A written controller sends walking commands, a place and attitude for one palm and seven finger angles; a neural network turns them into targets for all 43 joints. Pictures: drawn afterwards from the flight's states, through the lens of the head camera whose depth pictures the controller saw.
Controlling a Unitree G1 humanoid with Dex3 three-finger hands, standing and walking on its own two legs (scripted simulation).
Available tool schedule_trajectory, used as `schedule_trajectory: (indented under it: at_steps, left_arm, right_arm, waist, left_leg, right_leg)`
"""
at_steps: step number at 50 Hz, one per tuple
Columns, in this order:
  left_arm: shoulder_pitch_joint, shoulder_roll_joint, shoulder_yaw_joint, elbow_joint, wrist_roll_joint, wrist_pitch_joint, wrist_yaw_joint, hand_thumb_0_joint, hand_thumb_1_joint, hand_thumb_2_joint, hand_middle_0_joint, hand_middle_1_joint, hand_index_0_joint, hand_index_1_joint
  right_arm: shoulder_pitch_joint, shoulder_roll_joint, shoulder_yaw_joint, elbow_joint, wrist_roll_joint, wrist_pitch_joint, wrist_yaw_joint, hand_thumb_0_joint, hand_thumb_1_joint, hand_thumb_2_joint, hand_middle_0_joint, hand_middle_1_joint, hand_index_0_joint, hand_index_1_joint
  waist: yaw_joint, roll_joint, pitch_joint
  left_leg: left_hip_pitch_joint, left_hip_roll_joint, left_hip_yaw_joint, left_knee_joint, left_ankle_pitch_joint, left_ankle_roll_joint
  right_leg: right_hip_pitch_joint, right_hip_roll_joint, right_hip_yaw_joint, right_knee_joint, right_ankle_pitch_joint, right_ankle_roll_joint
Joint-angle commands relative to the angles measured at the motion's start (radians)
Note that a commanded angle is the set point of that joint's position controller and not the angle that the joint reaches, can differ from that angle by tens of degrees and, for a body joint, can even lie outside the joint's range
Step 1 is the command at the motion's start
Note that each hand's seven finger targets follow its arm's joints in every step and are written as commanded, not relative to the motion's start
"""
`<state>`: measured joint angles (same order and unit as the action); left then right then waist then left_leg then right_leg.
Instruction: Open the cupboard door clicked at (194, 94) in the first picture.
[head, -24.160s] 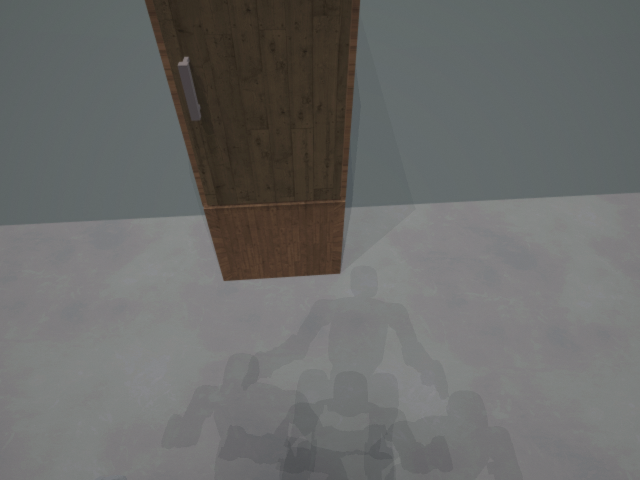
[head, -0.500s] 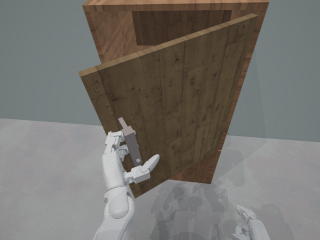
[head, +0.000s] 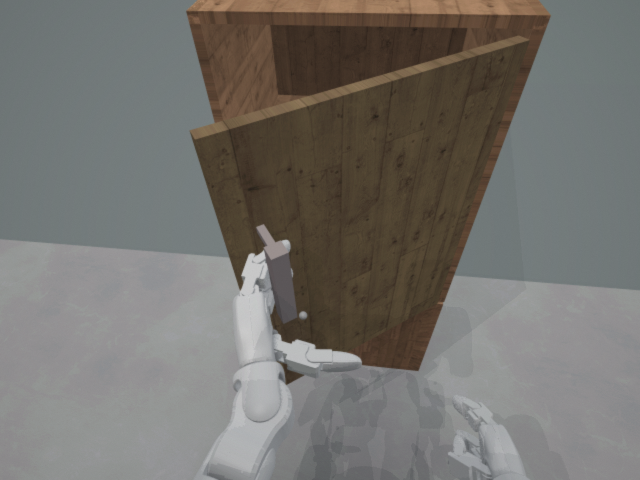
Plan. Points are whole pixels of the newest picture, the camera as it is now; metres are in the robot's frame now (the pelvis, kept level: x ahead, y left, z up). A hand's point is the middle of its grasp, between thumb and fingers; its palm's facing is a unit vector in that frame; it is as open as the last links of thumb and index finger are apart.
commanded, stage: slide the hand sideways off the handle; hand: left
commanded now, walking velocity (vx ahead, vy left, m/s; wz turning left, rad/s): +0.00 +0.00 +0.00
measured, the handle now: (275, 274) +0.35 +0.07 +0.09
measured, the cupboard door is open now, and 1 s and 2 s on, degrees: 36 38 38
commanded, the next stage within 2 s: draw the hand back to the body in 1.24 s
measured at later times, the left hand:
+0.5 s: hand (285, 353) +0.25 +0.05 +0.08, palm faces -0.15 -0.99 +0.01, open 16.3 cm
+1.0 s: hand (233, 377) +0.22 +0.11 +0.07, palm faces -0.09 -1.00 -0.02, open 16.3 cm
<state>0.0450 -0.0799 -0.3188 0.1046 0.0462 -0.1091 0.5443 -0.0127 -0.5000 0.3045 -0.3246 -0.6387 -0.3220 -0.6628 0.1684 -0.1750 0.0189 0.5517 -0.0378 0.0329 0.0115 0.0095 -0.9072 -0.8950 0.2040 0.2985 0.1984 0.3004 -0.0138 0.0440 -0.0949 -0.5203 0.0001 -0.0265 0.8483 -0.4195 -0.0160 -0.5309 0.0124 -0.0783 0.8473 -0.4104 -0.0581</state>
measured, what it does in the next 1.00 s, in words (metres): stands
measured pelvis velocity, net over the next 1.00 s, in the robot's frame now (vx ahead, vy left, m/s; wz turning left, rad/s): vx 0.02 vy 0.01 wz -0.01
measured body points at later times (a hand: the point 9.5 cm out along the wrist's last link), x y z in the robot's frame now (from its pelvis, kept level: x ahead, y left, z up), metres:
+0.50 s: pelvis +0.00 +0.02 +0.00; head +0.02 +0.01 +0.44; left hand +0.25 +0.11 +0.08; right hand +0.17 -0.20 -0.09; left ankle +0.01 +0.13 -0.70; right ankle +0.02 -0.08 -0.70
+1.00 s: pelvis +0.02 +0.01 -0.01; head +0.04 -0.01 +0.44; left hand +0.22 +0.16 +0.08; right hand +0.20 -0.21 -0.08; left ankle +0.01 +0.13 -0.70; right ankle +0.02 -0.08 -0.70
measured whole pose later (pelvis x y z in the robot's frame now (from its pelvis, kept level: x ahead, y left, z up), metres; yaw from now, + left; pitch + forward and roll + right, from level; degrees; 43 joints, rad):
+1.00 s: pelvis +0.02 +0.01 -0.01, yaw +0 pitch +8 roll +0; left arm 0.51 0.13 -0.13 -0.31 -0.10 -0.22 -0.05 -0.01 -0.50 0.30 -0.16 -0.31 -0.16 -0.31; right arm 0.27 -0.22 0.03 0.41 0.02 -0.07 -0.01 0.01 -0.91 -0.89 0.20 0.30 0.20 0.30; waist 0.00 0.04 -0.11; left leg -0.59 0.00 -0.02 0.94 -0.49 0.00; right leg -0.60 0.01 -0.07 0.93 -0.48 -0.04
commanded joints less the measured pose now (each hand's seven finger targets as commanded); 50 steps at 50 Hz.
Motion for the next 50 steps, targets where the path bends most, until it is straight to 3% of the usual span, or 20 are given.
schedule_trajectory:
  at_steps: [1,2,3,4,5,6,8,10,12,17,22,29,30,32,38,40,42,44,47,50]
  left_arm:
    - [-0.229,-0.156,0.044,-0.212,0.016,-0.036,0.053,0.000,-0.500,0.300,-0.150,-0.300,-0.150,-0.300]
    - [-0.221,-0.163,0.036,-0.206,0.017,-0.033,0.051,0.000,-0.500,0.300,-0.150,-0.300,-0.150,-0.300]
    - [-0.226,-0.029,-0.169,-0.211,0.129,-0.084,-0.173,0.000,-0.500,0.300,-0.150,-0.300,-0.150,-0.300]
    - [-0.277,0.036,-0.091,-0.275,0.088,-0.140,-0.296,0.000,-0.500,0.300,-0.150,-0.300,-0.150,-0.300]
    - [-0.271,0.059,-0.093,-0.308,0.063,-0.171,-0.392,0.000,-0.500,0.300,-0.150,-0.300,-0.150,-0.300]
    - [-0.263,0.068,-0.086,-0.299,0.021,-0.189,-0.473,0.000,-0.500,0.300,-0.150,-0.300,-0.150,-0.300]
    - [-0.197,0.045,-0.049,-0.309,-0.072,-0.192,-0.550,0.000,-0.500,0.300,-0.150,-0.300,-0.150,-0.300]
    - [-0.176,0.017,-0.018,-0.300,-0.132,-0.169,-0.545,0.000,-0.500,0.300,-0.150,-0.300,-0.150,-0.300]
    - [-0.135,0.047,0.039,-0.298,-0.143,-0.151,-0.504,0.000,-0.500,0.300,-0.150,-0.300,-0.150,-0.300]
    - [0.033,0.084,0.055,-0.379,-0.075,-0.151,-0.436,0.000,-0.500,0.300,-0.150,-0.300,-0.150,-0.300]
    - [0.055,0.114,0.046,-0.456,-0.028,-0.161,-0.423,0.000,-0.500,0.300,-0.150,-0.300,-0.150,-0.300]
    - [0.152,0.121,0.065,-0.533,-0.067,-0.148,-0.454,0.000,-0.500,0.300,-0.150,-0.300,-0.150,-0.300]
    - [0.176,0.123,0.064,-0.544,-0.072,-0.148,-0.462,0.000,-0.500,0.300,-0.150,-0.300,-0.150,-0.300]
    - [0.262,0.152,0.097,-0.547,-0.080,-0.148,-0.477,0.000,-0.500,0.300,-0.150,-0.300,-0.150,-0.300]
    - [0.293,0.166,0.102,-0.600,-0.091,-0.158,-0.521,0.000,-0.500,0.300,-0.150,-0.300,-0.150,-0.300]
    - [0.308,0.195,0.139,-0.612,-0.104,-0.162,-0.536,0.000,-0.500,0.300,-0.150,-0.300,-0.150,-0.300]
    - [0.379,0.226,0.177,-0.628,-0.116,-0.167,-0.550,0.000,-0.500,0.300,-0.150,-0.300,-0.150,-0.300]
    - [0.416,0.234,0.196,-0.636,-0.134,-0.171,-0.570,0.000,-0.500,0.300,-0.150,-0.300,-0.150,-0.300]
    - [0.419,0.251,0.213,-0.637,-0.151,-0.178,-0.596,0.000,-0.500,0.300,-0.150,-0.300,-0.150,-0.300]
    - [0.443,0.272,0.246,-0.650,-0.174,-0.191,-0.624,0.000,-0.500,0.300,-0.150,-0.300,-0.150,-0.300]
  right_arm:
    - [-0.122,-0.084,-0.029,-0.160,-0.002,-0.039,-0.004,0.000,-0.900,-0.900,0.200,0.300,0.200,0.300]
    - [-0.129,-0.085,-0.028,-0.160,0.000,-0.037,-0.003,0.000,-0.900,-0.900,0.200,0.300,0.200,0.300]
    - [-0.035,-0.129,-0.028,-0.127,0.006,-0.028,0.004,0.000,-0.900,-0.900,0.200,0.300,0.200,0.300]
    - [-0.020,-0.123,-0.038,-0.164,0.014,-0.033,-0.002,0.000,-0.900,-0.900,0.200,0.300,0.200,0.300]
    - [-0.031,-0.124,-0.037,-0.185,0.020,-0.040,-0.009,0.000,-0.900,-0.900,0.200,0.300,0.200,0.300]
    - [-0.023,-0.121,-0.031,-0.193,0.028,-0.051,-0.014,0.000,-0.900,-0.900,0.200,0.300,0.200,0.300]
    - [-0.030,-0.115,-0.024,-0.228,0.045,-0.071,-0.021,0.000,-0.900,-0.900,0.200,0.300,0.200,0.300]
    - [-0.038,-0.117,-0.017,-0.240,0.055,-0.091,-0.025,0.000,-0.900,-0.900,0.200,0.300,0.200,0.300]
    - [-0.043,-0.126,-0.017,-0.244,0.056,-0.107,-0.025,0.000,-0.900,-0.900,0.200,0.300,0.200,0.300]
    - [-0.013,-0.128,-0.027,-0.265,0.047,-0.120,-0.003,0.000,-0.900,-0.900,0.200,0.300,0.200,0.300]
    - [-0.003,-0.128,-0.028,-0.281,0.042,-0.116,0.004,0.000,-0.900,-0.900,0.200,0.300,0.200,0.300]
    - [0.004,-0.126,-0.025,-0.296,0.046,-0.123,-0.008,0.000,-0.900,-0.900,0.200,0.300,0.200,0.300]
    - [0.012,-0.126,-0.025,-0.299,0.047,-0.127,-0.010,0.000,-0.900,-0.900,0.200,0.300,0.200,0.300]
    - [0.019,-0.129,-0.026,-0.300,0.048,-0.130,-0.010,0.000,-0.900,-0.900,0.200,0.300,0.200,0.300]
    - [0.027,-0.133,-0.026,-0.308,0.046,-0.138,-0.014,0.000,-0.900,-0.900,0.200,0.300,0.200,0.300]
    - [0.034,-0.136,-0.030,-0.307,0.047,-0.143,-0.019,0.000,-0.900,-0.900,0.200,0.300,0.200,0.300]
    - [0.038,-0.137,-0.032,-0.312,0.048,-0.147,-0.021,0.000,-0.900,-0.900,0.200,0.300,0.200,0.300]
    - [0.043,-0.135,-0.033,-0.313,0.051,-0.150,-0.022,0.000,-0.900,-0.900,0.200,0.300,0.200,0.300]
    - [0.040,-0.143,-0.032,-0.312,0.054,-0.156,-0.029,0.000,-0.900,-0.900,0.200,0.300,0.200,0.300]
    - [0.046,-0.146,-0.035,-0.310,0.056,-0.167,-0.035,0.000,-0.900,-0.900,0.200,0.300,0.200,0.300]
  waist:
    - [0.013,-0.133,-0.162]
    - [0.018,-0.110,-0.158]
    - [-0.082,-0.163,-0.078]
    - [-0.054,-0.127,-0.166]
    - [-0.038,-0.078,-0.215]
    - [-0.049,-0.079,-0.213]
    - [-0.031,-0.081,-0.200]
    - [-0.025,-0.098,-0.147]
    - [-0.004,-0.136,-0.124]
    - [0.016,-0.118,-0.155]
    - [0.005,-0.088,-0.129]
    - [0.006,-0.078,-0.156]
    - [0.001,-0.100,-0.158]
    - [0.015,-0.103,-0.161]
    - [-0.004,-0.070,-0.130]
    - [-0.005,-0.091,-0.150]
    - [0.014,-0.063,-0.169]
    - [0.009,-0.090,-0.169]
    - [-0.001,-0.089,-0.127]
    - [-0.003,-0.083,-0.142]
  left_leg:
    - [0.051,-0.025,0.008,-0.097,0.153,0.026]
    - [0.052,-0.025,0.006,-0.099,0.148,0.026]
    - [0.090,-0.026,0.012,-0.097,0.171,0.048]
    - [0.086,-0.028,0.010,-0.088,0.192,0.052]
    - [0.100,-0.030,0.014,-0.082,0.198,0.055]
    - [0.097,-0.032,0.012,-0.078,0.189,0.057]
    - [0.087,-0.029,0.007,-0.092,0.152,0.050]
    - [0.064,-0.027,-0.005,-0.109,0.096,0.043]
    - [0.047,-0.025,-0.011,-0.125,0.068,0.038]
    - [0.047,-0.019,-0.005,-0.119,0.149,0.037]
    - [0.029,-0.016,0.000,-0.102,0.119,0.038]
    - [0.033,-0.017,0.002,-0.087,0.145,0.038]
    - [0.031,-0.018,0.003,-0.081,0.159,0.039]
    - [0.021,-0.016,0.002,-0.079,0.191,0.037]
    - [0.003,-0.020,0.001,-0.053,0.189,0.038]
    - [-0.003,-0.021,0.001,-0.042,0.182,0.038]
    - [-0.007,-0.025,0.006,-0.034,0.216,0.038]
    - [-0.017,-0.025,0.008,-0.025,0.224,0.038]
    - [-0.047,-0.028,0.008,-0.014,0.186,0.039]
    - [-0.058,-0.030,0.007,0.000,0.178,0.038]
  right_leg:
    - [0.090,-0.017,0.040,-0.185,0.128,0.025]
    - [0.085,-0.015,0.039,-0.185,0.120,0.021]
    - [0.025,-0.018,0.065,-0.164,0.224,0.026]
    - [0.069,-0.022,0.064,-0.140,0.275,0.023]
    - [0.097,-0.024,0.073,-0.128,0.296,0.021]
    - [0.101,-0.026,0.078,-0.132,0.295,0.024]
    - [0.103,-0.019,0.069,-0.142,0.234,0.025]
    - [0.076,-0.013,0.054,-0.161,0.139,0.029]
    - [0.072,-0.011,0.047,-0.171,0.075,0.029]
    - [0.090,-0.010,0.035,-0.122,0.174,0.023]
    - [0.052,-0.009,0.043,-0.108,0.139,0.021]
    - [0.066,-0.003,0.041,-0.096,0.182,0.025]
    - [0.072,-0.003,0.041,-0.095,0.206,0.027]
    - [0.089,-0.001,0.040,-0.083,0.244,0.025]
    - [0.052,-0.004,0.044,-0.072,0.252,0.032]
    - [0.054,-0.003,0.047,-0.070,0.251,0.035]
    - [0.080,-0.005,0.054,-0.061,0.296,0.033]
    - [0.087,-0.006,0.057,-0.061,0.325,0.039]
    - [0.064,-0.008,0.070,-0.074,0.285,0.044]
    - [0.063,-0.013,0.081,-0.074,0.285,0.049]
